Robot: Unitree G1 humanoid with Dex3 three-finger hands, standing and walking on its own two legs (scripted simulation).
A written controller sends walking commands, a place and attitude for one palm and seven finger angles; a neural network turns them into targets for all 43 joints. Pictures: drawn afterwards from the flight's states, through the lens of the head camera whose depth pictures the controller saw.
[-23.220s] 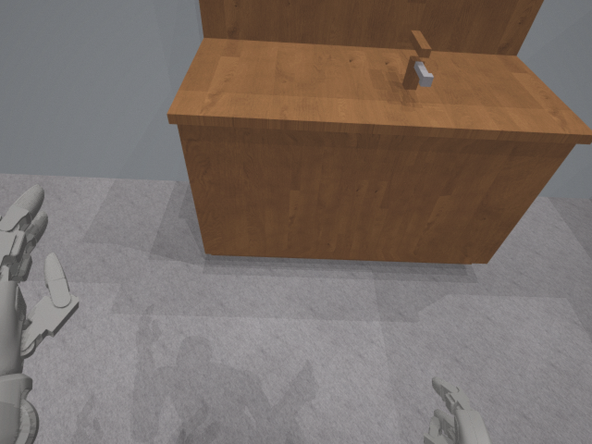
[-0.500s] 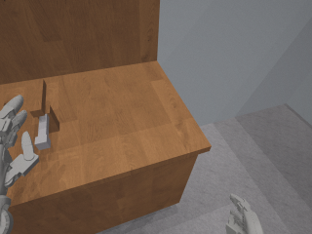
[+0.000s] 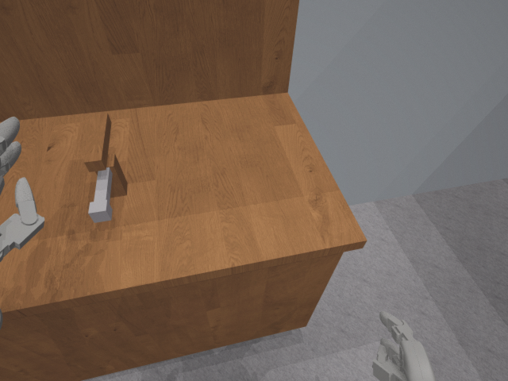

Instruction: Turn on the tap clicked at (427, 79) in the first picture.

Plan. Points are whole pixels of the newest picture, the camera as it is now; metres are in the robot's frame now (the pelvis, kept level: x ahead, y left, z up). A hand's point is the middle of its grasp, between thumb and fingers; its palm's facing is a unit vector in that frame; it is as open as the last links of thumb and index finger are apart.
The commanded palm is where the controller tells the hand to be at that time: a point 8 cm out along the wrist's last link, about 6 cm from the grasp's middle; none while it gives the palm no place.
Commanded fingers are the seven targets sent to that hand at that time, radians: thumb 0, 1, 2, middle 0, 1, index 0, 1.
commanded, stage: come to a stop and stand still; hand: left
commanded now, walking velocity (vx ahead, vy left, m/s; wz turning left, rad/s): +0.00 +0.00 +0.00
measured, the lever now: (100, 211) +0.34 +0.33 +0.04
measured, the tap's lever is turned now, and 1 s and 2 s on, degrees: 0 0 0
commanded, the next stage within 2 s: look again from close up in 1.42 s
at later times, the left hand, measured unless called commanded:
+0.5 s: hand out of the picture +0.22 +0.34 +0.18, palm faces +0.40 -0.86 -0.33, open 7.4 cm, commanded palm +0.16 +0.37 +0.17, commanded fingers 0.00 0.90 0.90 -0.20 -0.30 -0.20 -0.30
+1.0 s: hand out of the picture +0.17 +0.35 +0.15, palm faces +0.41 -0.85 -0.33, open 7.4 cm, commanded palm +0.11 +0.37 +0.17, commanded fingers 0.00 0.90 0.90 -0.20 -0.30 -0.20 -0.30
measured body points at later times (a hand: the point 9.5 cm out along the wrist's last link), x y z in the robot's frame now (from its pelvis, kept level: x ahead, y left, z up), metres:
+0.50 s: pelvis -0.02 +0.10 +0.00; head +0.02 +0.14 +0.44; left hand +0.19 +0.39 +0.19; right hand +0.15 -0.11 -0.07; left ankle +0.04 +0.13 -0.74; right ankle -0.05 -0.05 -0.74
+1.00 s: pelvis -0.06 +0.10 +0.00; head -0.06 +0.11 +0.45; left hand +0.14 +0.39 +0.17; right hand +0.12 -0.13 -0.07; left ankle +0.04 +0.13 -0.74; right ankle -0.05 -0.05 -0.74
